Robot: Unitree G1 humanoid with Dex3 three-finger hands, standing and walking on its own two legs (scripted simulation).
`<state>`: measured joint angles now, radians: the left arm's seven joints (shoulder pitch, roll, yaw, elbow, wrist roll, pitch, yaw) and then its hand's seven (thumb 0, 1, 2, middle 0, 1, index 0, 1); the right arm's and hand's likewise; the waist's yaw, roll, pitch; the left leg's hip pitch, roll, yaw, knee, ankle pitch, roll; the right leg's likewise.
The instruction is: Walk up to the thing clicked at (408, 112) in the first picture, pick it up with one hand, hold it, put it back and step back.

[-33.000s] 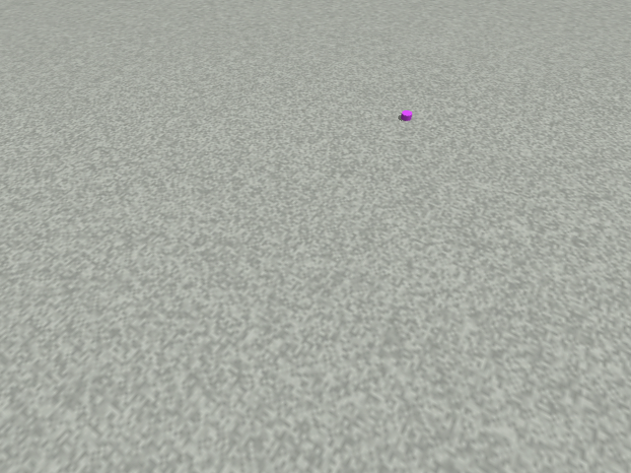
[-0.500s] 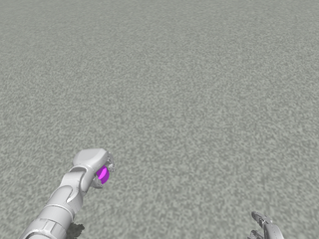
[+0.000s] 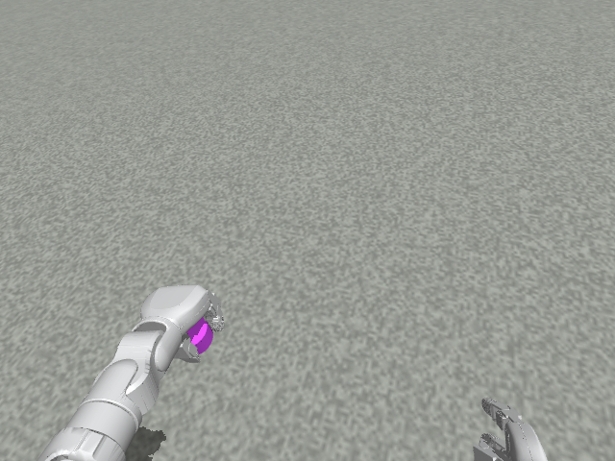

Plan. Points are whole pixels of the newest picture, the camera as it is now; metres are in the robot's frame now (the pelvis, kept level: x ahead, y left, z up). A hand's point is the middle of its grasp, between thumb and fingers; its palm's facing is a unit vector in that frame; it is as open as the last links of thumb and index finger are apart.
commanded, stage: hold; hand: left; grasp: from above
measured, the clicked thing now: (191, 334) +0.31 +0.23 -0.06
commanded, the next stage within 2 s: crouch in 0.28 s
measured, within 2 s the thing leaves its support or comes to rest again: neither
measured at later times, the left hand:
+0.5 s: hand (187, 330) +0.30 +0.22 -0.03, palm faces -0.44 -0.06 -0.90, open 6.6 cm
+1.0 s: hand (219, 356) +0.34 +0.23 -0.23, palm faces -0.41 +0.04 -0.91, open 6.5 cm
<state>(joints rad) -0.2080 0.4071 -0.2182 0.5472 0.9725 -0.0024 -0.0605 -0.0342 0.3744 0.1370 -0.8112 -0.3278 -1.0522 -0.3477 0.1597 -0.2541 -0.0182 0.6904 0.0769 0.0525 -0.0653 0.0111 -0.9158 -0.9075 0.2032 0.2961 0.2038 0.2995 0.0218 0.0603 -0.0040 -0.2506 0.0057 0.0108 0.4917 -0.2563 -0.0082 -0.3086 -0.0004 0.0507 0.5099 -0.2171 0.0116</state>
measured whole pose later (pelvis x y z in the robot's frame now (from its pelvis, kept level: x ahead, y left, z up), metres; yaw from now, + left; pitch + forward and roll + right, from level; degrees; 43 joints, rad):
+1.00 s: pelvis -0.04 +0.01 -0.12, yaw +1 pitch +23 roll -1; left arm -0.61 0.37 -0.15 1.16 1.16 -0.05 0.35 -0.02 0.40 0.12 -0.78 -0.33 -1.07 -0.33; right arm 0.24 -0.28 -0.08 0.72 -0.01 0.02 -0.01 0.01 -0.91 -0.91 0.20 0.30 0.20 0.30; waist -0.09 0.02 -0.17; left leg -1.17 0.00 -0.03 1.30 -0.53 0.00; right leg -1.20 0.01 0.02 1.26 -0.47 0.03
